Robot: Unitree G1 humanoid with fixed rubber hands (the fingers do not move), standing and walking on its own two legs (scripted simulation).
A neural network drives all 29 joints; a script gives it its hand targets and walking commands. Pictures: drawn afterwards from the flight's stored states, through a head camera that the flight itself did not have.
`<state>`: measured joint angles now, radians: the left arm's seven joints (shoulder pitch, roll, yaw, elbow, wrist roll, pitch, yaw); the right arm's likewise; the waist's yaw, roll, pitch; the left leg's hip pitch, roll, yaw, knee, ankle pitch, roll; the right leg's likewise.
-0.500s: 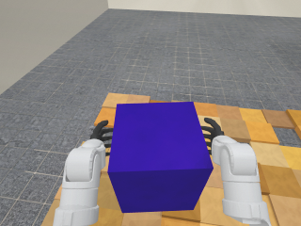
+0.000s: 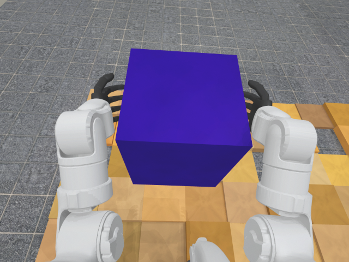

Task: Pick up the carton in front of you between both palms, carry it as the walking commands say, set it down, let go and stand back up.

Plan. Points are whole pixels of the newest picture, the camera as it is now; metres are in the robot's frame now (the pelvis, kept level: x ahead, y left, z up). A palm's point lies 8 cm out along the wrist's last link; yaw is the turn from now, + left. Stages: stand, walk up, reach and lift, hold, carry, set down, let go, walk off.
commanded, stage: carry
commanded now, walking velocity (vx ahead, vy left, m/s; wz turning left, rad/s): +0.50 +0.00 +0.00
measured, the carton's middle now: (178, 127) +0.41 -0.03 +0.07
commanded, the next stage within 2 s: none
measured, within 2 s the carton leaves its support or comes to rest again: neither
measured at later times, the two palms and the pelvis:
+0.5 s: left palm (97, 39) +0.72 +0.18 +0.09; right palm (198, 39) +0.73 -0.12 +0.09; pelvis +0.37 +0.01 -0.01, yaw +1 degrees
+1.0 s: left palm out of the picture +1.07 +0.14 +0.18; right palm out of the picture +1.07 -0.16 +0.18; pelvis +0.70 +0.00 -0.02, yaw +0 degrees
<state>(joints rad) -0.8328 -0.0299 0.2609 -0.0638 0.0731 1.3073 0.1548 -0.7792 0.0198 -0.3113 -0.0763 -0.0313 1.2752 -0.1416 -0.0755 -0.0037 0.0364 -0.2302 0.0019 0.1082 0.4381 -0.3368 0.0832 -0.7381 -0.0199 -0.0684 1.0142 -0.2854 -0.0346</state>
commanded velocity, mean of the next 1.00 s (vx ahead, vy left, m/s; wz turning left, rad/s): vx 0.50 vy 0.00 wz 0.00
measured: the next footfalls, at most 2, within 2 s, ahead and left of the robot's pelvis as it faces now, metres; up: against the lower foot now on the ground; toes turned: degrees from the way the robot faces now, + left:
right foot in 0.12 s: +0.29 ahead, -0.08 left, +0.00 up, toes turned -6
left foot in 0.52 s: +0.56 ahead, +0.13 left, +0.03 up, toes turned +5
